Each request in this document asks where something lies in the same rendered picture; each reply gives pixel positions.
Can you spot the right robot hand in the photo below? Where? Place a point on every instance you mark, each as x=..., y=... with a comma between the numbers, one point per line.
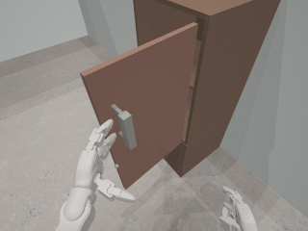
x=241, y=218

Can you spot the handle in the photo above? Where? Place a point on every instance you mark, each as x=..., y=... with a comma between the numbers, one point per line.
x=127, y=127

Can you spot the cupboard door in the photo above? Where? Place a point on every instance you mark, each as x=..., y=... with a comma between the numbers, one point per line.
x=151, y=82

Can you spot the left robot forearm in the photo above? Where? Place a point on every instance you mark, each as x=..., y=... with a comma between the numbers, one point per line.
x=77, y=213

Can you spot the left robot hand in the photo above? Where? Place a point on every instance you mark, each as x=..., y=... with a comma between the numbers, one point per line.
x=91, y=160

